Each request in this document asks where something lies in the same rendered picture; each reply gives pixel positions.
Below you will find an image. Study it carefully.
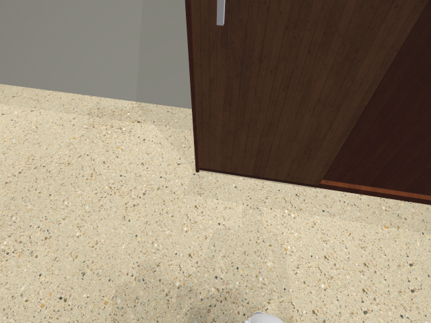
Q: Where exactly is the wardrobe door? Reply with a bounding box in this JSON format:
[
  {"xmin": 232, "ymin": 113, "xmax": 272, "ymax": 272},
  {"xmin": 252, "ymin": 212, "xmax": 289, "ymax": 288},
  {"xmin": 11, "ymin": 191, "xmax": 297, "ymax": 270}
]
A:
[
  {"xmin": 192, "ymin": 0, "xmax": 429, "ymax": 186},
  {"xmin": 323, "ymin": 0, "xmax": 431, "ymax": 196}
]

